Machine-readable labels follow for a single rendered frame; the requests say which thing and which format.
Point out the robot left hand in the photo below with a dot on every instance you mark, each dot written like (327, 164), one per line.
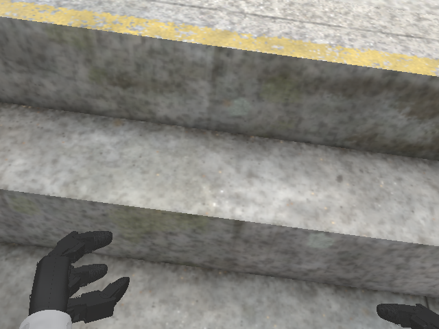
(56, 280)

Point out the robot left forearm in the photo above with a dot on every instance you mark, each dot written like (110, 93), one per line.
(47, 319)

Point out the robot right hand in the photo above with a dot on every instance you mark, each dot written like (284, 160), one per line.
(414, 317)

